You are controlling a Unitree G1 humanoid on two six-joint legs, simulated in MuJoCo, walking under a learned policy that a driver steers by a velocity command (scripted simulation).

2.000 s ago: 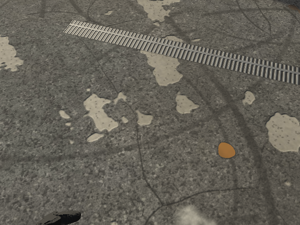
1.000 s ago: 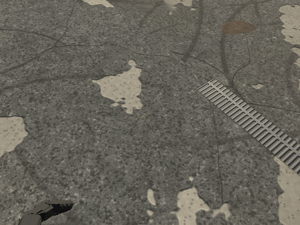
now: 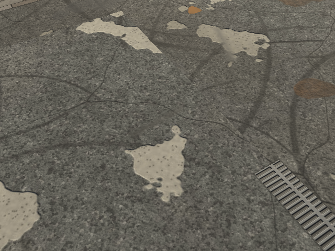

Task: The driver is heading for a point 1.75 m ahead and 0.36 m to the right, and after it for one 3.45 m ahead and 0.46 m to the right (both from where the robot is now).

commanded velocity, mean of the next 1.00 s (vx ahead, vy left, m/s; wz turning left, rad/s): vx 0.50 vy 0.00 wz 0.00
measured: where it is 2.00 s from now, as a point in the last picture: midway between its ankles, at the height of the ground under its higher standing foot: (181, 136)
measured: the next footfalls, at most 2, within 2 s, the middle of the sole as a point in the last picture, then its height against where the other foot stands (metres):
left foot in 0.28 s outside the picture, level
right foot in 0.80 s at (207, 220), level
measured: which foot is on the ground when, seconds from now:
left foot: up 0.00-0.26, down 0.28-0.82, up 0.84-1.00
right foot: down 0.00-0.30, up 0.32-0.78, down 0.80-1.00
